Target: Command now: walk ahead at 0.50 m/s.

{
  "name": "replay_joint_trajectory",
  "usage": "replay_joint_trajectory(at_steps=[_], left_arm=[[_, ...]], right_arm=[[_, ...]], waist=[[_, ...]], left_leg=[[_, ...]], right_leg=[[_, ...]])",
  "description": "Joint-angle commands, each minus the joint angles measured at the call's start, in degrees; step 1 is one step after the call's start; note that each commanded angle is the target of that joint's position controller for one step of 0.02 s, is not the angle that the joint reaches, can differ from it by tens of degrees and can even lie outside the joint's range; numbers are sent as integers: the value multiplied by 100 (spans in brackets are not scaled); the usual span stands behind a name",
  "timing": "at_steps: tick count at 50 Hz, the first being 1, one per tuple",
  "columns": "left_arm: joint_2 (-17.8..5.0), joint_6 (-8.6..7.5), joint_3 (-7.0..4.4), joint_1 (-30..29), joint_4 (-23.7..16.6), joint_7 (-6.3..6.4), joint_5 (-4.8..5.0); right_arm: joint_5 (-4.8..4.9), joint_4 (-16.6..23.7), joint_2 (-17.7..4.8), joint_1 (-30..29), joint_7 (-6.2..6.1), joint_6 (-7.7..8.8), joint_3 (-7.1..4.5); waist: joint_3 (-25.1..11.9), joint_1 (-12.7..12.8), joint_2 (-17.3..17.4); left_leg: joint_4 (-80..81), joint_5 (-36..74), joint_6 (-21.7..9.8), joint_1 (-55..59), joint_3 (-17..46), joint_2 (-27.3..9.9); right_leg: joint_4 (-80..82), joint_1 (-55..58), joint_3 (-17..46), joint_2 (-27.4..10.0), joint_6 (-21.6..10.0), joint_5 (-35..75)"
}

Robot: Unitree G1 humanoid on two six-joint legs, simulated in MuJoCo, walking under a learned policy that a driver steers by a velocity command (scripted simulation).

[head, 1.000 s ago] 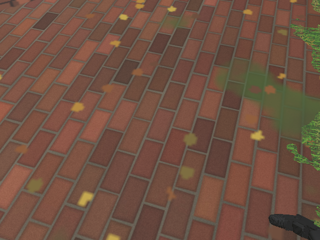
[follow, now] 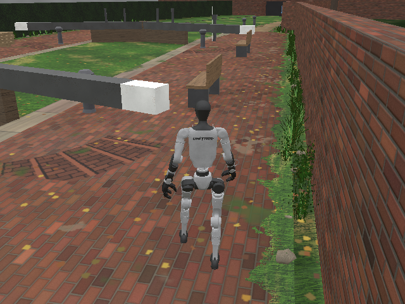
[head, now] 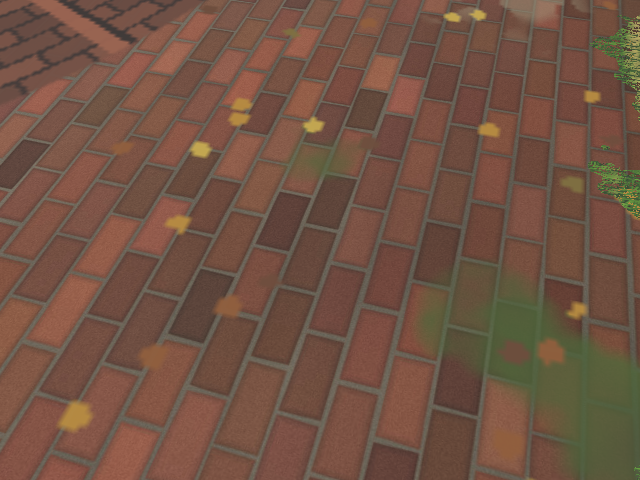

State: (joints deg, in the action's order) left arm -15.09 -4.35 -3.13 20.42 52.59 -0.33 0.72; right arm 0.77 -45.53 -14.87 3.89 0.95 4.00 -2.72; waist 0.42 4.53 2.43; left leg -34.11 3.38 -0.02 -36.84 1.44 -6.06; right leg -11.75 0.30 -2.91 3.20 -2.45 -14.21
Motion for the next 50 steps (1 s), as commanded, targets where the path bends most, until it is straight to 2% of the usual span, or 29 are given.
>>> replay_joint_trajectory(at_steps=[1, 3, 5, 6, 7, 8, 9, 10, 11, 12, 14, 16, 20, 23, 28, 31, 32, 33, 34, 35, 36, 37, 38, 39, 40, 42, 44, 47, 50], left_arm=[[-1010, 36, -240, 237, -91, 52, 43], [-1084, 89, -273, 148, -70, 80, 56], [-1050, 144, -253, -56, -107, 101, 54], [-832, 144, -154, -36, -216, 115, -29], [-167, 20, 51, 609, -341, 63, -84], [-445, -123, 3, 470, -242, 22, -1], [-877, -205, -118, -58, -394, -15, 163], [-869, -222, -112, -388, -455, -5, 201], [-814, -184, -132, -538, -458, 25, 142], [-760, -92, -168, -441, -410, 48, 108], [-505, 82, -147, -213, -320, 65, 106], [-455, 161, -162, -363, -396, 87, 97], [-410, 125, -181, -838, -563, 29, 49], [-264, 101, -109, -1423, -767, -72, 22], [-215, 110, -53, -2114, -1244, -253, 34], [-442, 138, -165, -1801, -1377, -340, 44], [-621, 153, -268, -1284, -1296, -339, 56], [-920, 156, -439, -389, -1090, -287, 71], [-1448, 214, -631, 486, -916, -149, 60], [-1885, 165, -660, 294, -959, -130, 101], [-1380, 126, -519, 530, -1046, -134, 50], [-1115, 74, -446, 281, -1036, -124, 17], [-957, 45, -397, -113, -1110, -121, 34], [-774, 47, -340, -503, -1211, -112, 20], [-693, 48, -292, -756, -1344, -83, -58], [-830, 57, -318, -878, -1417, -23, -59], [-1054, 89, -387, -804, -1422, 60, -56], [-1074, 247, -412, -641, -1399, 166, 28], [-921, 333, -357, -380, -1292, 208, 23]], right_arm=[[34, 581, -398, -766, 104, 137, -55], [31, 561, -538, -565, 146, 165, -98], [-4, 206, -869, 602, 108, 175, -287], [-62, -46, -1229, 1633, 52, 165, -417], [-119, -166, -1820, 2158, 25, 125, -552], [-42, -179, -1339, 2246, 43, 107, -416], [-17, -122, -1069, 1783, 35, 116, -317], [-42, -25, -884, 1344, 18, 112, -264], [-85, 5, -687, 991, 27, 123, -207], [-140, 14, -527, 782, 36, 166, -159], [-164, -69, -527, 714, 44, 244, -175], [-193, -181, -654, 802, 3, 296, -218], [-190, -312, -737, 910, -108, 289, -230], [-150, -397, -822, 1066, -169, 259, -236], [-51, -616, -960, 1506, -205, 38, -301], [-5, -533, -1179, 1308, -275, -103, -371], [-6, -500, -1240, 1242, -304, -156, -387], [13, -454, -1238, 1125, -325, -184, -373], [-84, -324, -1060, 1197, -325, -121, -293], [-231, -66, -163, 1762, -179, 84, -17], [15, 7, -666, 1085, -73, 343, -99], [195, 181, -864, 566, -26, 473, -154], [124, 179, -811, 494, -55, 524, -139], [-25, 123, -850, 477, -94, 503, -189], [-69, 121, -902, 579, -104, 423, -234], [-134, 168, -791, 739, -136, 264, -245], [-182, 286, -618, 552, -183, 173, -198], [-165, 415, -447, 131, -150, 144, -116], [-105, 537, -519, -207, -48, 142, -113]], waist=[[390, 3, -620], [256, -189, -725], [-451, -823, -698], [-1247, -1198, -344], [-2006, -970, 1081], [-2322, -1118, 1153], [-1377, -1075, 770], [-841, -934, 371], [-422, -765, 143], [-247, -564, 274], [-152, -404, 350], [6, -375, 218], [141, -476, 94], [320, -707, 15], [543, -922, -54], [150, -575, 246], [-169, -267, 327], [-630, 228, 217], [-1220, 533, -493], [-1727, -211, -1743], [-2097, 261, -1073], [-1279, 287, -853], [-828, 14, -332], [-489, -216, -199], [-333, -423, -303], [-230, -629, -297], [-183, -632, -362], [-432, -419, -678], [-551, -184, -815]], left_leg=[[371, -229, -139, -122, -67, 126], [523, -640, -296, 276, -134, 240], [728, -679, -556, 1973, -443, 578], [462, -479, -859, 3686, 200, -33], [811, -1275, -1794, 5870, 2831, -1448], [1580, -2056, -1957, 6056, 4066, -1665], [1684, -2319, -1644, 5349, 3262, -1460], [1806, -2088, -1431, 4491, 2457, -1268], [2036, -1737, -1312, 3690, 1896, -1056], [2243, -1429, -1187, 3166, 1454, -872], [2561, -1042, -1179, 2658, 920, -778], [2734, -647, -1201, 2594, 493, -780], [2812, -101, -1027, 2883, -287, -652], [2895, -52, -909, 3042, -719, -630], [2389, 811, -854, 4286, -988, -1017], [1375, 3389, -672, 4549, -1232, -1063], [596, 4142, -594, 4468, -1307, -1002], [-590, 3986, -418, 3978, -1432, -786], [-2390, 2054, -169, 2515, -1448, -504], [-4256, -3535, 157, -68, -711, 816], [-4722, -3671, 26, -753, 393, 740], [-4538, -3128, -124, -1141, 388, 449], [-3993, -2647, -170, -894, 364, 189], [-3497, -2420, -109, -501, 318, 40], [-3322, -2296, -25, -94, 328, -35], [-2847, -2292, 209, 269, 206, -1], [-2031, -1828, 385, 463, 16, 209], [-650, -453, 425, 1007, -102, 569], [79, 231, 359, 1215, 4, 672]], right_leg=[[114, 151, 757, -1765, -833, 1720], [-214, 386, 777, -1866, -722, 2339], [-1542, 205, 458, -1518, -499, 3885], [-3028, -746, 220, -1216, -301, 3066], [-5289, -3164, 45, -195, 136, 217], [-6099, -3984, 861, -93, 114, -1912], [-6402, -4512, 902, -451, 18, -1615], [-6204, -4447, 769, -763, -31, -1071], [-5826, -4212, 703, -961, -10, -665], [-5537, -3837, 774, -1126, 1, -370], [-5351, -3454, 815, -1163, 66, -85], [-5077, -3713, 935, -1139, 141, 349], [-3889, -4006, 951, -996, 198, 1620], [-3030, -3844, 544, -930, 163, 2155], [-2401, -4330, 203, -819, -45, 1451], [-2381, -3490, -291, -378, -336, 558], [-2379, -2789, -423, -146, -476, 341], [-1971, -1474, -389, 68, -695, 685], [-1819, 332, 961, -719, -1071, 736], [-1258, 2192, 4232, -2083, -2205, 10], [-620, 2438, 4856, -2215, -2196, -348], [-546, 1863, 3963, -2035, -1898, 86], [-529, 985, 3278, -1776, -1683, 609], [-435, 166, 2761, -1558, -1554, 1191], [-339, -411, 2478, -1441, -1525, 1992], [-347, -1066, 2035, -1321, -1512, 3398], [-433, -1527, 1556, -1056, -1389, 4196], [-708, -1705, 1160, -650, -978, 3915], [-927, -1385, 1434, -777, -785, 3053]])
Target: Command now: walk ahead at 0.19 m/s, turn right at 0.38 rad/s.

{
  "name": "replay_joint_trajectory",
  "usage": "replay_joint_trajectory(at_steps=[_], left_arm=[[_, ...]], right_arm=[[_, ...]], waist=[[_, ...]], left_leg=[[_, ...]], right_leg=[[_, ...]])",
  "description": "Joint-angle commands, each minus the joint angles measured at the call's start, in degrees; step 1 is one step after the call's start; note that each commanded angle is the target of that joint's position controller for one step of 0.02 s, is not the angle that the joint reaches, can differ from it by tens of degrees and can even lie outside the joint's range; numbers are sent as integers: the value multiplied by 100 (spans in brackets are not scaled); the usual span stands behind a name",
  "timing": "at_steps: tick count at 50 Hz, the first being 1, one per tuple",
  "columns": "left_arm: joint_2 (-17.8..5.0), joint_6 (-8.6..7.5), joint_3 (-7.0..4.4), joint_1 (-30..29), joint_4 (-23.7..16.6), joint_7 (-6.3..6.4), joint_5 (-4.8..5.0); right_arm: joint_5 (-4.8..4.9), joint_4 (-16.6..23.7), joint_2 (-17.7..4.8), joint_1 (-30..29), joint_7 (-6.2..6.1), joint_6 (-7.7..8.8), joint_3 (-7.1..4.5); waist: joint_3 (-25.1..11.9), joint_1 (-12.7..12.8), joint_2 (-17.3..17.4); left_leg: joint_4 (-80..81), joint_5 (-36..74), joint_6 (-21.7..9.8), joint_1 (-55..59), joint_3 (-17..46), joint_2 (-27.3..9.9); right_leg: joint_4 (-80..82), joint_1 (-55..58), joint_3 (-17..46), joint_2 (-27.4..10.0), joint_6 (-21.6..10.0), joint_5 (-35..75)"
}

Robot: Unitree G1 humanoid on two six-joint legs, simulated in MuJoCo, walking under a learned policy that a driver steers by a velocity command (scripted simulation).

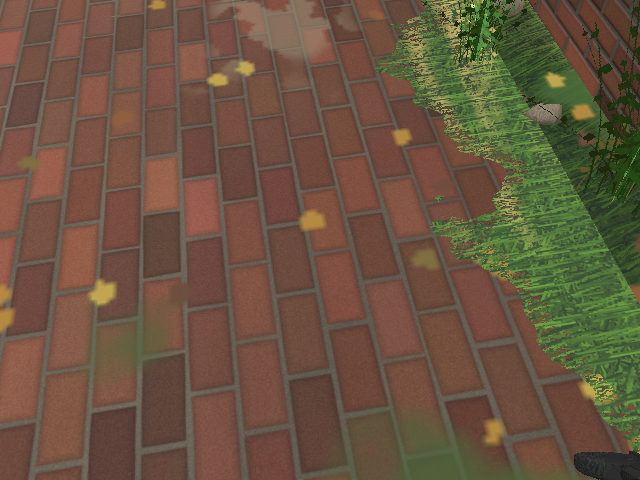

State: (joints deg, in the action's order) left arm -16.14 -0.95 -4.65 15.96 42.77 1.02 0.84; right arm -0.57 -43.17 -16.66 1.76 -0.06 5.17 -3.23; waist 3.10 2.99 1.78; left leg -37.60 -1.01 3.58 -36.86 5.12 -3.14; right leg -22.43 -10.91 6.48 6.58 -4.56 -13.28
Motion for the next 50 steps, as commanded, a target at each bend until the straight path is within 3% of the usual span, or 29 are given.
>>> replay_joint_trajectory(at_steps=[1, 4, 5, 6, 7, 8, 9, 10, 11, 12, 13, 15, 18, 19, 20, 21, 22, 23, 25, 28, 37, 50], left_arm=[[-768, 2, -186, 88, -288, 82, -3], [-630, -4, -125, -119, -293, 106, -48], [-502, -24, -82, -107, -326, 100, -77], [-298, -68, -7, 160, -403, 91, -183], [-203, -73, 51, 1004, -282, 75, -75], [-650, -14, -13, 1077, -161, 48, -63], [-852, 106, -83, 609, -178, 63, -9], [-812, 236, -89, 296, -176, 105, -8], [-760, 348, -93, 132, -196, 131, -39], [-638, 418, -70, 108, -189, 134, -36], [-477, 433, -21, 130, -143, 137, -44], [-277, 375, 42, 150, -23, 137, -82], [-284, 318, 25, 313, 199, 98, -104], [-308, 315, 27, 232, 199, 83, -160], [-452, 305, 21, 74, 108, 86, -244], [-736, 302, -33, -74, 72, 105, -224], [-628, 263, -29, -62, 173, 85, -195], [-434, 196, 28, -143, 181, 75, -207], [-365, 64, 59, -246, 210, 67, -212], [-384, -46, 63, -70, 322, 70, -149], [-315, -28, 100, 108, 610, 92, -112], [-205, -21, 158, 98, 1102, 95, -113]], right_arm=[[13, 325, -415, -21, 74, 31, -84], [-81, 240, -621, 361, 98, 125, -172], [-165, 211, -736, 557, 76, 178, -196], [-291, 267, -1001, 777, 43, 194, -215], [-324, 169, -899, 1019, 40, 106, -190], [-96, 149, -513, 1052, 82, 36, -90], [-4, 188, -413, 832, 98, -31, -46], [-25, 201, -373, 624, 107, -109, -9], [-38, 227, -308, 348, 111, -174, 36], [-72, 227, -369, 145, 107, -239, 30], [-98, 213, -433, 31, 96, -292, 1], [-91, 139, -464, 114, 53, -344, -24], [14, 40, -449, 180, 4, -379, -8], [30, -15, -360, 280, 0, -380, 28], [2, -70, -263, 371, 14, -359, 68], [-47, -63, -328, 459, 42, -336, 42], [-70, -58, -288, 324, 40, -326, 41], [-64, -63, -250, 249, 28, -321, 52], [-27, -177, -188, 389, -13, -340, 56], [-18, -323, -202, 508, -28, -348, 40], [42, -740, -253, 477, -72, -443, -1], [64, -1309, -277, 405, -177, -557, -29]], waist=[[-814, -30, -768], [-817, -311, -808], [-969, -395, -621], [-1514, -315, 79], [-2180, -146, 1382], [-2286, -193, 996], [-1789, -292, 567], [-1467, -290, 289], [-1090, -232, 255], [-844, -124, 445], [-718, -96, 628], [-826, -172, 770], [-975, -74, 635], [-905, -85, 546], [-781, -147, 321], [-524, -373, -117], [-366, -347, -444], [-284, -347, -525], [-249, -419, -654], [-362, -387, -476], [-441, -312, -199], [-317, -329, -225]], left_leg=[[576, 608, -59, 1216, -284, 365], [1162, 590, -395, 1544, -240, 292], [1412, 1776, -567, 2142, -154, 73], [1026, 4024, -969, 3338, 610, -785], [987, 4920, -2125, 4497, 2052, -1938], [1214, 3487, -2267, 4317, 2638, -2031], [1338, 2114, -2052, 3931, 2327, -1769], [1543, 1022, -1829, 3456, 2036, -1509], [1771, 197, -1688, 2884, 1784, -1330], [2000, -400, -1518, 2352, 1452, -1075], [2129, -629, -1398, 1989, 1100, -809], [2128, -622, -1398, 1949, 781, -641], [2018, -1360, -1316, 1895, 668, -623], [2037, -1909, -1114, 1726, 617, -527], [1963, -2438, -834, 1481, 520, -415], [1838, -2608, -613, 1457, 192, -89], [1610, -2241, -462, 1867, -122, 122], [1376, -1863, -446, 2174, -161, 136], [1152, -1290, -539, 2385, -193, 131], [1011, -582, -594, 2475, -216, 129], [860, 255, -558, 2694, -206, 105], [946, 172, -506, 2829, -213, 116]], right_leg=[[3, -94, 654, -1205, -552, 2789], [-764, 324, 983, -1297, -392, 2688], [-1278, 234, 876, -974, -188, 2490], [-2308, -369, 598, -504, 76, 1058], [-3711, -1385, 348, -6, 458, -2304], [-4212, -1594, 547, -238, 628, -2813], [-4536, -1845, 490, -413, 763, -2549], [-4491, -1898, 329, -540, 843, -2290], [-4169, -1819, 237, -682, 887, -2087], [-3594, -1485, 90, -794, 892, -1904], [-2997, -1102, -141, -767, 894, -1747], [-2124, -577, -347, -729, 853, -1389], [-790, 185, -539, -664, 643, -15], [-489, 387, -507, -691, 533, 212], [-381, 483, -152, -1016, 375, 360], [-383, 39, 73, -1210, 180, -223], [-240, -614, 57, -1115, 106, -1132], [-68, -910, 66, -1087, 165, -1313], [-17, -993, 36, -1063, 315, -874], [-210, -750, -20, -1025, 372, -155], [-368, -443, -165, -914, 367, 674], [-177, -339, -303, -830, 375, 688]])
Over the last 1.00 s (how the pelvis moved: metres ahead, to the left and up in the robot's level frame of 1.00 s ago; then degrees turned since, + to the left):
0.54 -0.04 0.00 -24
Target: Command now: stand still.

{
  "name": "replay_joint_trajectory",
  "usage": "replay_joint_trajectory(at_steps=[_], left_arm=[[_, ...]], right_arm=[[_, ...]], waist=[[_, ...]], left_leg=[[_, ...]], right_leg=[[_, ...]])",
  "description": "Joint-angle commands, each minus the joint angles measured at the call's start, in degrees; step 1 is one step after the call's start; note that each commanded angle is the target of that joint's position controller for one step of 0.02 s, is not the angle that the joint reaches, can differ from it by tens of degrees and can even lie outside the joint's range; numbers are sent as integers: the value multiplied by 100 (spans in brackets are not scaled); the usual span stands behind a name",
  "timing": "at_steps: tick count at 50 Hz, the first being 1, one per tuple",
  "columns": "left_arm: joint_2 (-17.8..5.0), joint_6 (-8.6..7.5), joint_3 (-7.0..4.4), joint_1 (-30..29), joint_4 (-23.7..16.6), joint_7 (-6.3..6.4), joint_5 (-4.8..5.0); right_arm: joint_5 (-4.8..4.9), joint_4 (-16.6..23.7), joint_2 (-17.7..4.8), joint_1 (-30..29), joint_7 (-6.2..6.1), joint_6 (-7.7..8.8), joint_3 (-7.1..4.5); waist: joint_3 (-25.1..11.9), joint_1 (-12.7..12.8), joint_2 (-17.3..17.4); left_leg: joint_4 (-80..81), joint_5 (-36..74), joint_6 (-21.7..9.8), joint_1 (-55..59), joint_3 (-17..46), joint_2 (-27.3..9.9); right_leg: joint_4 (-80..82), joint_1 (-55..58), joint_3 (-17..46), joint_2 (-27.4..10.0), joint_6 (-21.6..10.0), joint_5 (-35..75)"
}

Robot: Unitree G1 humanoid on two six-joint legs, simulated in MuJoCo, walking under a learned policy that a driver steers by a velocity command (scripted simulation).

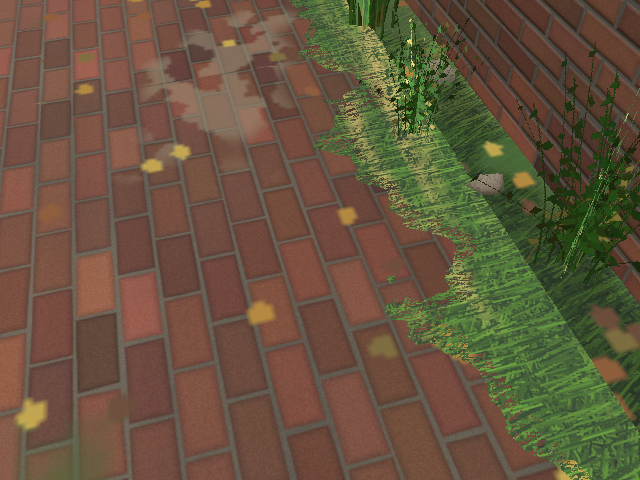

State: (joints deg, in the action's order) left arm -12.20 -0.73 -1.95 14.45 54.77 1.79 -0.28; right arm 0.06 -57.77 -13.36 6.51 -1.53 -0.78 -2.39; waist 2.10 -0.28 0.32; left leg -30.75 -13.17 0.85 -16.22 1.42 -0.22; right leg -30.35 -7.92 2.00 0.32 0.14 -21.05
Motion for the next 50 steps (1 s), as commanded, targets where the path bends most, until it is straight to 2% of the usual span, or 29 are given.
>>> replay_joint_trajectory(at_steps=[1, 18, 40, 41, 42, 43, 44, 45, 46, 47, 48, 49, 50], left_arm=[[-593, -44, -106, 256, -59, 20, -2], [-454, -57, 7, 522, 460, 42, -6], [-283, -68, 84, 932, 726, 49, 13], [-236, -60, 92, 1055, 789, 54, 18], [-312, -43, 64, 1093, 798, 69, 46], [-467, -30, 15, 1032, 734, 90, 74], [-565, -38, -18, 1056, 672, 104, 101], [-693, -77, -63, 1208, 657, 105, 137], [-893, -133, -136, 1295, 648, 96, 176], [-1013, -184, -195, 1219, 610, 87, 194], [-960, -233, -194, 1083, 550, 71, 179], [-864, -267, -178, 917, 479, 45, 185], [-798, -269, -163, 720, 414, 15, 213]], right_arm=[[2, 114, -603, -69, -34, 33, -113], [0, -332, -511, 128, -83, 0, -84], [12, -492, -376, 505, -117, 2, -12], [10, -546, -307, 603, -118, -2, 6], [31, -561, -323, 632, -123, -8, -3], [55, -553, -369, 641, -125, 5, -27], [54, -490, -378, 540, -113, 53, -33], [62, -386, -304, 361, -80, 141, -19], [85, -297, -165, 228, -26, 254, 9], [99, -224, -133, 132, 28, 356, 19], [134, -187, -121, 166, 82, 447, 19], [172, -182, -120, 275, 124, 523, 17], [207, -269, -124, 593, 153, 581, -3]], waist=[[-201, -3, -79], [25, -13, -52], [116, 2, -36], [-6, 10, -68], [93, 21, -153], [265, 39, -304], [498, 100, -409], [677, 204, -610], [813, 258, -947], [986, 266, -1080], [1080, 174, -1060], [1108, 53, -1000], [1025, -158, -915]], left_leg=[[275, 1358, -230, 767, 155, -173], [470, 894, -182, 708, 133, -124], [505, 829, -189, 626, 138, -98], [487, 238, -190, 675, 52, -17], [350, -610, -202, 535, -85, 126], [138, -1523, -233, 230, -229, 268], [-65, -1980, -269, -170, -272, 307], [-412, -1879, -279, -559, -338, 307], [-970, -1330, -259, -900, -509, 301], [-1403, -1003, -318, -1121, -388, 66], [-1486, -1034, -411, -1250, -292, -95], [-1155, -1184, -497, -1147, -299, -156], [-447, -1084, -560, -530, -411, -96]], right_leg=[[634, -643, 138, -201, -94, 1428], [874, -771, 36, -141, -88, 852], [920, -828, -48, -103, -86, 767], [981, -785, -80, -68, -114, 191], [1037, -875, -32, -58, -206, -627], [1105, -982, 148, -142, -369, -1502], [1286, -1071, 465, -353, -554, -2207], [1561, -996, 980, -716, -778, -2634], [1915, -828, 1665, -1237, -1045, -2832], [2105, -848, 2185, -1677, -1283, -2718], [2103, -824, 2312, -1833, -1360, -2405], [1968, -778, 2102, -1753, -1272, -1985], [1725, -932, 1685, -1515, -1079, -1632]])
Over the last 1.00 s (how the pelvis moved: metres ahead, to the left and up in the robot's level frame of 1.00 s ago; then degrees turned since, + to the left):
0.16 0.00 -0.01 -3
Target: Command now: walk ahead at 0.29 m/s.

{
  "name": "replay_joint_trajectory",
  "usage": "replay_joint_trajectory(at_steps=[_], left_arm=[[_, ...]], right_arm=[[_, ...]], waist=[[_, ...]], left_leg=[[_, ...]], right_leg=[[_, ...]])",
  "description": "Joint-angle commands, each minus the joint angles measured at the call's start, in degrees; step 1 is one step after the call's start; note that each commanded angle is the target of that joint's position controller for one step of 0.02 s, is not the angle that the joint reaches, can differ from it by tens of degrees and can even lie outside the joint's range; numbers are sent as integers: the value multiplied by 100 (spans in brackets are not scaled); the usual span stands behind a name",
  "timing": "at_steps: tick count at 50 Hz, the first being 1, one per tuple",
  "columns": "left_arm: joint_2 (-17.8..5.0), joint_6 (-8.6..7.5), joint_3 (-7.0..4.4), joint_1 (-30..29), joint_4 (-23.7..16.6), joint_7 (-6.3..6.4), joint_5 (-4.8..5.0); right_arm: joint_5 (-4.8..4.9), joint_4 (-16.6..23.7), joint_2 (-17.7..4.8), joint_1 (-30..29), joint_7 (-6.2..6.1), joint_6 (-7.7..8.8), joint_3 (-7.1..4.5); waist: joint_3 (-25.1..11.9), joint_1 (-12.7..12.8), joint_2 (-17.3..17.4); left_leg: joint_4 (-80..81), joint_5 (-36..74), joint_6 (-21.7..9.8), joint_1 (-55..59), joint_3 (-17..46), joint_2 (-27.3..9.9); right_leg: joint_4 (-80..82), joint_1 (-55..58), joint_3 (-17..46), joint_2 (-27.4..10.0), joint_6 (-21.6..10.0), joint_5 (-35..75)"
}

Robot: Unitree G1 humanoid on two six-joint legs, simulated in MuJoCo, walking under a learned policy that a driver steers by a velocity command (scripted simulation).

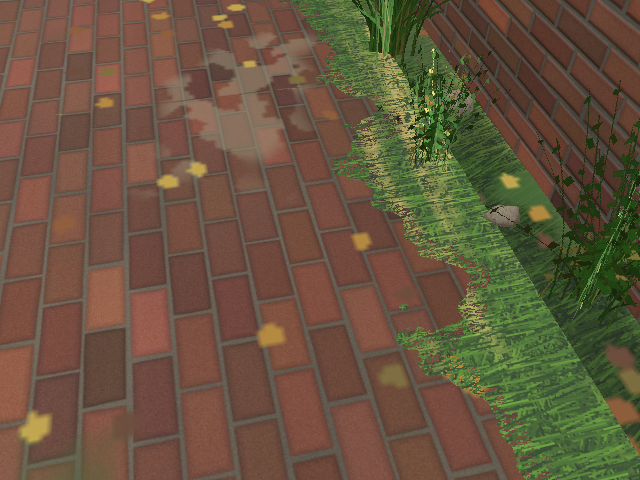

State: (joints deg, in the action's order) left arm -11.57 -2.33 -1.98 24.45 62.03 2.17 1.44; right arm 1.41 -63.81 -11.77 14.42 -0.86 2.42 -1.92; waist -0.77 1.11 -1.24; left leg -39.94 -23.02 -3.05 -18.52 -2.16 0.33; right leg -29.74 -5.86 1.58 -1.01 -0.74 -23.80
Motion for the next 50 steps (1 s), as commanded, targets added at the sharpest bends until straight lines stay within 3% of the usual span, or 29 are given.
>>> replay_joint_trajectory(at_steps=[1, 2, 3, 4, 5, 6, 7, 9, 12, 15, 19, 22, 24, 25, 26, 27, 28, 29, 30, 31, 32, 34, 37, 39, 44, 47, 50], left_arm=[[-833, -102, -150, -403, -371, -51, 52], [-805, -135, -134, -547, -464, -67, 37], [-484, -209, -47, -671, -620, -76, 18], [-262, -325, 6, -679, -814, -59, 35], [-467, -397, -52, -719, -836, -96, 143], [-506, -443, -58, -789, -836, -158, 167], [-525, -477, -87, -827, -812, -174, 118], [-726, -460, -215, -984, -830, -203, 32], [-455, -348, -188, -1301, -942, -266, -5], [-291, -338, -89, -2229, -1329, -283, -19], [-384, -356, -34, -2954, -1599, -383, 29], [-533, -395, -55, -3116, -1747, -473, 41], [-801, -420, -176, -2622, -1673, -490, 32], [-1009, -411, -301, -1848, -1456, -468, 39], [-1269, -381, -437, -818, -1156, -422, 55], [-1817, -356, -567, 72, -978, -374, -91], [-1736, -345, -498, 263, -888, -418, -116], [-1283, -379, -362, -171, -905, -426, -62], [-1065, -404, -289, -810, -1029, -422, -37], [-902, -433, -230, -1283, -1120, -439, -86], [-748, -465, -187, -1514, -1132, -472, -157], [-589, -484, -146, -1511, -1018, -499, -184], [-839, -500, -182, -1184, -848, -392, -173], [-955, -473, -204, -948, -778, -294, -184], [-1058, -446, -203, -544, -668, -168, -159], [-1070, -385, -214, -236, -532, -156, -143], [-1075, -206, -204, -219, -464, -122, -135]], right_arm=[[71, 121, -319, 307, 93, 284, -104], [30, -86, -510, 914, 94, 288, -203], [15, -223, -1056, 1736, 85, 307, -368], [-33, -270, -1370, 2336, 163, 365, -386], [-97, -148, -973, 1755, 163, 443, -230], [-85, 56, -718, 1235, 175, 482, -152], [-95, 179, -639, 925, 203, 483, -105], [-125, 235, -394, 879, 211, 415, 2], [-150, 173, -530, 1322, 96, 326, 18], [-174, 290, -754, 1311, -9, 267, -6], [-93, 288, -887, 1582, -45, 258, -64], [-41, 278, -922, 1572, -53, 222, -120], [-78, 347, -1067, 1413, -49, 170, -180], [-117, 386, -1076, 1316, -44, 118, -187], [-155, 472, -1004, 1229, -34, 89, -146], [-206, 613, -466, 1710, 27, 143, 8], [-120, 535, 31, 2039, 79, 309, 155], [75, 703, -588, 1353, 101, 448, -15], [159, 906, -844, 808, 84, 525, -79], [100, 946, -876, 550, 28, 541, -111], [24, 930, -802, 590, -8, 484, -160], [4, 879, -531, 869, -17, 319, -160], [-53, 1090, -596, 388, -42, 208, -211], [-87, 1263, -635, -114, -31, 213, -235], [-34, 1547, -475, -1056, 117, 265, -153], [-1, 1769, -451, -1507, 219, 263, -107], [-84, 1987, -432, -1711, 356, 317, -85]], waist=[[1127, -494, -607], [858, -703, -281], [488, -957, 1063], [68, -1012, 1970], [378, -646, 1164], [663, -472, 767], [691, -349, 518], [685, -267, 535], [637, -308, 540], [819, -437, 468], [973, -558, 588], [962, -395, 593], [475, -25, 771], [-24, 393, 843], [-635, 862, 803], [-1601, 765, -292], [-2384, 579, -1303], [-1515, 573, -959], [-680, 400, -631], [-336, 200, -118], [-153, -37, -98], [-81, -280, -286], [263, -294, -208], [385, -181, -118], [476, 141, -105], [624, 310, -33], [623, 222, -77]], left_leg=[[1028, 235, -141, 663, -218, 68], [1254, 585, -144, 1541, 104, 20], [2139, -62, -611, 2453, 1942, -1010], [3094, -519, -1330, 2992, 4380, -2141], [3073, -695, -1358, 2646, 4457, -2349], [3026, -471, -1172, 2313, 3642, -2118], [3093, -123, -975, 2120, 2941, -1841], [3188, 1114, -680, 1909, 1831, -1364], [3252, 2276, -719, 1913, 1200, -1202], [3432, 2401, -759, 1589, 907, -1162], [3574, 2299, -749, 1508, 662, -1238], [3284, 2896, -636, 2102, 559, -1473], [2524, 4719, -503, 2406, 429, -1512], [1590, 5660, -396, 2321, 269, -1366], [284, 5502, -209, 1622, 115, -1107], [-1956, 3301, 76, -429, -54, -428], [-3373, -881, 182, -1555, 692, 379], [-3957, -760, 30, -2170, 1033, 38], [-3891, -193, -70, -2360, 804, -273], [-3594, 366, -90, -2035, 707, -564], [-3293, 674, -93, -1647, 695, -764], [-2922, 838, -83, -1196, 686, -920], [-2274, 1284, 80, -1658, 577, -1014], [-1587, 1905, 188, -2172, 572, -1030], [4, 3177, 141, -2001, 300, -730], [434, 3056, 37, -2272, 302, -597], [850, 2463, -106, -1991, 51, -355]], right_leg=[[1267, -1474, 1254, -1019, -798, -905], [458, -1835, 790, -650, -619, 147], [-1560, -2705, -160, 90, -230, 687], [-3234, -3604, -47, 508, -112, -685], [-4182, -4029, 457, 120, -249, -567], [-4408, -4181, 482, -161, -396, -2], [-4216, -4135, 389, -378, -475, 544], [-3616, -3811, 177, -597, -435, 1143], [-3008, -3836, -120, -607, -183, 1480], [-1696, -3749, -254, -511, 1, 2038], [-618, -3196, -422, -278, -30, 2576], [-196, -3069, -326, -228, -262, 2427], [-166, -2205, -479, 45, -457, 2118], [-219, -1223, -609, 256, -596, 1990], [-269, 253, -429, 132, -787, 1964], [-187, 2512, 1734, -1344, -1488, 1167], [1061, 3206, 4245, -2218, -1982, -10], [1415, 2554, 3977, -1950, -1620, -262], [1518, 1558, 3045, -1806, -1388, 265], [1665, 608, 2314, -1616, -1283, 1036], [1806, -66, 1733, -1385, -1196, 1539], [2100, -615, 1184, -1126, -1210, 1698], [2404, -831, 807, -1083, -1337, 1982], [2468, -554, 653, -1103, -1306, 2157], [2555, -172, -155, -968, -995, 2423], [2415, 568, -402, -1175, -949, 2618], [1655, 959, -551, -1285, -830, 4411]])
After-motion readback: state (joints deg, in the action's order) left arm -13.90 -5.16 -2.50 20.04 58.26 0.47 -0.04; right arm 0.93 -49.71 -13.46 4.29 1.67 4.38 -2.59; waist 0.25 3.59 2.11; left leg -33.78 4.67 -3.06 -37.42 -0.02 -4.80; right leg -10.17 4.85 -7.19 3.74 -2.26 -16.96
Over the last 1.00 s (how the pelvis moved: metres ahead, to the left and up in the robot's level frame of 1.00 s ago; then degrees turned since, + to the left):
0.03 0.01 0.00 1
